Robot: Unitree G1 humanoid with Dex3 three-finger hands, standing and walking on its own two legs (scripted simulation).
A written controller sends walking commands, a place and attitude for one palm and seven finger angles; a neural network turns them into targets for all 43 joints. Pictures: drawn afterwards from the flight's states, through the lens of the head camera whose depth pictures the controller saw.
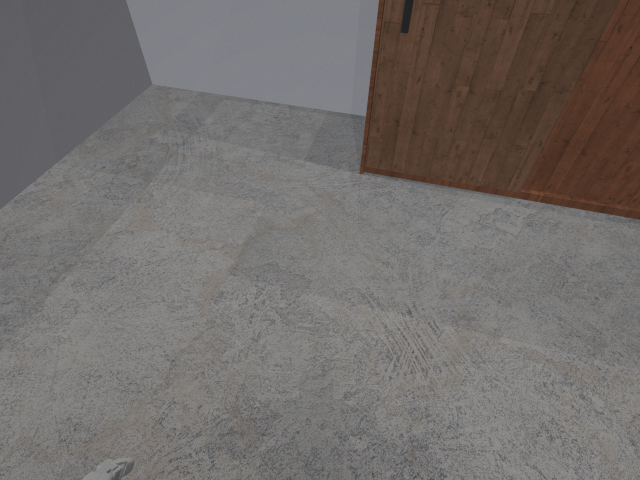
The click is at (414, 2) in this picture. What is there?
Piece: wardrobe's sliding door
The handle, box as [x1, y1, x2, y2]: [400, 0, 413, 32]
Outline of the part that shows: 413,0 405,0 400,32 407,32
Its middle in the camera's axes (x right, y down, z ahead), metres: +0.32 -0.88 +1.34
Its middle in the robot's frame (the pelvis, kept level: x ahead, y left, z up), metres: +1.61 -0.25 +0.10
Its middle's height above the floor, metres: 0.87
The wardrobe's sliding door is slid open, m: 0.00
